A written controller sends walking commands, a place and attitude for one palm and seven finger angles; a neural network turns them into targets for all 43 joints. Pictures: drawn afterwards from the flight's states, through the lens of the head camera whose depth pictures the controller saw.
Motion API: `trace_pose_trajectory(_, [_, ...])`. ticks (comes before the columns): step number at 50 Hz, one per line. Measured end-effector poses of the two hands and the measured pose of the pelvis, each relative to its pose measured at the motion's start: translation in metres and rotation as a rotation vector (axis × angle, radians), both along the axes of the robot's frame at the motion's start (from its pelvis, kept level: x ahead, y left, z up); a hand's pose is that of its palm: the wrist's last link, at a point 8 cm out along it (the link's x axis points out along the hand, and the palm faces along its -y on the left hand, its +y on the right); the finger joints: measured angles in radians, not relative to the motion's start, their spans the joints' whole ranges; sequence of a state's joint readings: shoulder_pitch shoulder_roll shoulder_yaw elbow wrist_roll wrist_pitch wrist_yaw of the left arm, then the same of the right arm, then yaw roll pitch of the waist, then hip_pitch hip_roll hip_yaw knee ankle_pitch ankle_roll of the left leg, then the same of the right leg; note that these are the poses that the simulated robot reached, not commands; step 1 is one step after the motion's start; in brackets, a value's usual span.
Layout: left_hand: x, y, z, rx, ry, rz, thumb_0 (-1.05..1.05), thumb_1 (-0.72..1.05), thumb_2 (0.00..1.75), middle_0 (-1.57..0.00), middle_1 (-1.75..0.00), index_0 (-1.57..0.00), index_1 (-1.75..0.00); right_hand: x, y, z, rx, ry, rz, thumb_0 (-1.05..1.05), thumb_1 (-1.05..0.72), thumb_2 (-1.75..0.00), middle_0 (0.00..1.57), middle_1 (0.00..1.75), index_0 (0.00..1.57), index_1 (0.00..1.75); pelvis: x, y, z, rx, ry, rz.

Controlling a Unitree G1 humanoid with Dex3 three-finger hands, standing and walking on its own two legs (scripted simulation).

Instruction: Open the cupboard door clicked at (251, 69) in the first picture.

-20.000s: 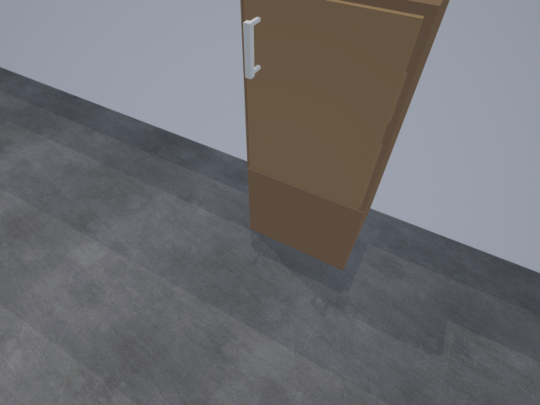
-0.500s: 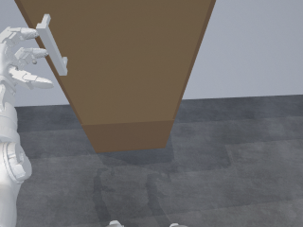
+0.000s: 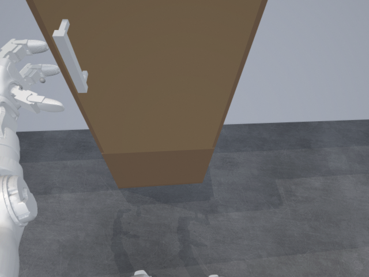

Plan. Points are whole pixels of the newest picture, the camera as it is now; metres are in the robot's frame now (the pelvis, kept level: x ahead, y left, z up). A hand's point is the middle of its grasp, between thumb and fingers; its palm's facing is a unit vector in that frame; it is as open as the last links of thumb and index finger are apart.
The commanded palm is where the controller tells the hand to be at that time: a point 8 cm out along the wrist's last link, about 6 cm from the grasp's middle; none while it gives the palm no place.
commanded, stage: move the hooked fingers beside the handle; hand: left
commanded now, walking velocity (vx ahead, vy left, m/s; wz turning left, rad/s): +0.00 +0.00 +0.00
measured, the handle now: (74, 58) +0.55 +0.21 +0.14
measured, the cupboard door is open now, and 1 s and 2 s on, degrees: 0 0 0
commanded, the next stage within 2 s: slide the fingers in behind the handle in 0.54 s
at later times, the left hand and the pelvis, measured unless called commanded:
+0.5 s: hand (46, 77) +0.49 +0.25 +0.14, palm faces +0.03 -1.00 +0.02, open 14.0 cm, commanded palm +0.47 +0.31 +0.14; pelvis +0.00 -0.01 +0.00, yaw -1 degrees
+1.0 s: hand (53, 78) +0.49 +0.23 +0.15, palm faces +0.01 -1.00 +0.02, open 14.0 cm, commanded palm +0.46 +0.28 +0.14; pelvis +0.00 -0.01 +0.00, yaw +0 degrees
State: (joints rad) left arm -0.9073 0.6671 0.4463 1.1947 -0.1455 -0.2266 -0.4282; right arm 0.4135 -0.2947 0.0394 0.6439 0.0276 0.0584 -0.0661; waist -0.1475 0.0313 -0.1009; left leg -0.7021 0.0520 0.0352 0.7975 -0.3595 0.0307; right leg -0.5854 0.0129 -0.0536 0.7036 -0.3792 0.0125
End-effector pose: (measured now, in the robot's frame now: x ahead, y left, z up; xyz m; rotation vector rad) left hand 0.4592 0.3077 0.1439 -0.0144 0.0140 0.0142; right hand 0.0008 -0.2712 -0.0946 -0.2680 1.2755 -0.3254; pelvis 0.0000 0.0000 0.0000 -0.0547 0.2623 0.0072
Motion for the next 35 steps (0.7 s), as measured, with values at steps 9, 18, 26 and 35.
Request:
trace_pose_trajectory(9, [0.004, -0.001, -0.001, 0.007, 0.009, 0.023, -0.01, -0.5, 0.29, -0.3, -1.2, -0.3, -1.2, -0.003, -0.005, 0.001, -0.011, -0.008, 0.0, 0.01, -0.91, -0.9, 0.2, 0.3, 0.21, 0.3, -0.005, -0.004, -0.002, 0.0, 0.005, 0.003])
trace_pose_trajectory(18, [0.009, -0.006, 0.008, 0.006, -0.019, 0.004, -0.01, -0.5, 0.3, -0.3, -1.2, -0.3, -1.2, -0.015, -0.007, -0.001, -0.005, 0.03, -0.019, 0.01, -0.91, -0.9, 0.2, 0.3, 0.21, 0.3, -0.003, -0.008, -0.001, 0.002, 0.016, -0.004])
trace_pose_trajectory(26, [0.01, -0.003, -0.002, -0.002, 0.036, 0.023, -0.01, -0.5, 0.3, -0.3, -1.2, -0.3, -1.2, -0.015, -0.008, 0.0, 0.002, 0.027, -0.034, 0.01, -0.91, -0.9, 0.2, 0.3, 0.21, 0.3, 0.001, -0.01, 0.0, 0.006, 0.016, -0.011])
trace_pose_trajectory(35, [0.005, 0.006, 0.007, 0.012, -0.026, 0.018, -0.01, -0.5, 0.3, -0.3, -1.2, -0.3, -1.2, -0.005, -0.011, 0.002, -0.003, 0.024, -0.026, 0.01, -0.91, -0.9, 0.2, 0.3, 0.21, 0.3, 0.005, -0.011, 0.0, 0.002, 0.013, -0.008])
